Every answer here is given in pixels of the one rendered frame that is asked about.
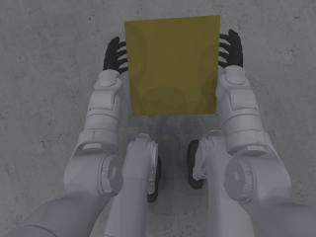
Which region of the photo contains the robot right hand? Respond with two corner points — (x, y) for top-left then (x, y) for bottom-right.
(218, 29), (243, 68)

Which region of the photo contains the left robot foot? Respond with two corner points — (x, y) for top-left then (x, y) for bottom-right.
(147, 156), (161, 203)

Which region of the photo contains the carton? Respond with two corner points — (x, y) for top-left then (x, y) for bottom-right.
(124, 15), (221, 117)

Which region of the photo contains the right robot shin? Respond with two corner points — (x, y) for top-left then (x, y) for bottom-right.
(193, 130), (222, 180)

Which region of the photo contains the left robot upper arm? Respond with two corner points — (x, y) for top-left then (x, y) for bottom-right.
(4, 153), (123, 237)

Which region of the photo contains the left robot forearm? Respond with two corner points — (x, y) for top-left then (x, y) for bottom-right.
(63, 69), (125, 189)

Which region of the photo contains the robot left hand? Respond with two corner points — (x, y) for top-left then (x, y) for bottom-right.
(103, 37), (128, 75)

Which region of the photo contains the right robot upper arm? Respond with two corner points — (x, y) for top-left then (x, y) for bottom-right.
(223, 156), (316, 237)

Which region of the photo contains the right robot forearm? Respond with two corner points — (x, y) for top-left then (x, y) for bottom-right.
(215, 65), (289, 175)

